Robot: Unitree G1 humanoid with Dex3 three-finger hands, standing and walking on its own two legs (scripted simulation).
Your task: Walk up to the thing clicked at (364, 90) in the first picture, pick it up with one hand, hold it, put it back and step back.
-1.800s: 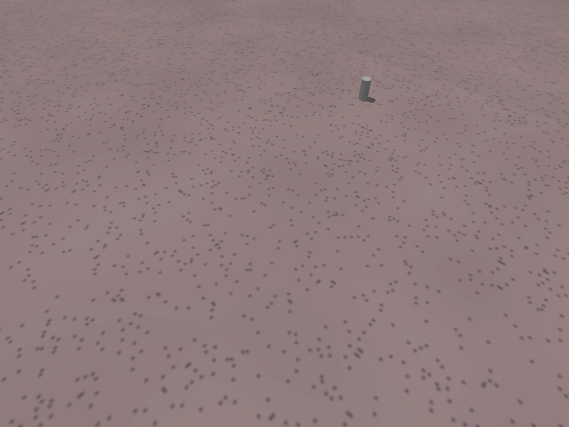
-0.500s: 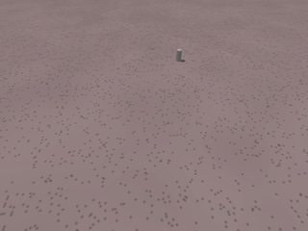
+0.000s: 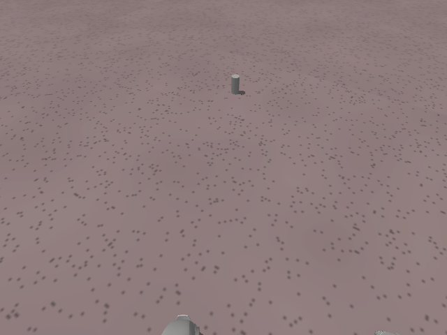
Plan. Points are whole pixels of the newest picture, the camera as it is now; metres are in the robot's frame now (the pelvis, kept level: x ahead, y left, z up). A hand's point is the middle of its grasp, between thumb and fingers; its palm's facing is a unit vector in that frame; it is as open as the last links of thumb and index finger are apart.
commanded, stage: walk up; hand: left
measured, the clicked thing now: (235, 84) +2.12 +0.11 -0.70
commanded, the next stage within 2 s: none
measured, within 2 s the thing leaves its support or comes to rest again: neither
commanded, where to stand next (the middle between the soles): +1.69 -0.10 m, yaw -6 degrees
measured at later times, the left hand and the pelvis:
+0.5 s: hand (150, 193) +0.49 +0.26 -0.12, palm faces -0.18 -0.90 -0.40, open 7.4 cm; pelvis +0.33 -0.01 -0.01, yaw -6 degrees
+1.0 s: hand (170, 163) +0.66 +0.25 -0.16, palm faces -0.06 -0.92 -0.38, open 7.4 cm; pelvis +0.63 -0.04 -0.02, yaw -5 degrees
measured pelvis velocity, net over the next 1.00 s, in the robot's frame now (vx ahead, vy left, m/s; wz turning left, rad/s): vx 0.63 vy -0.04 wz -0.08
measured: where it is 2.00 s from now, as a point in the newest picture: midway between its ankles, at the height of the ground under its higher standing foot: (257, 186)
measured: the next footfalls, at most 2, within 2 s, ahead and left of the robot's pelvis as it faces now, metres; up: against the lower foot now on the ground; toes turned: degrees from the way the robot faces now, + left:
left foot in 0.12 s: +0.29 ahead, +0.15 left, +0.00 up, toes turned +5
right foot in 0.56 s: +0.53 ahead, -0.17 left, +0.00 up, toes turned -11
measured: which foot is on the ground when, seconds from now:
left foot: up 0.00-0.10, down 0.12-0.56, up 0.58-0.96, down 0.98-1.00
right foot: down 0.00-0.14, up 0.16-0.54, down 0.56-1.00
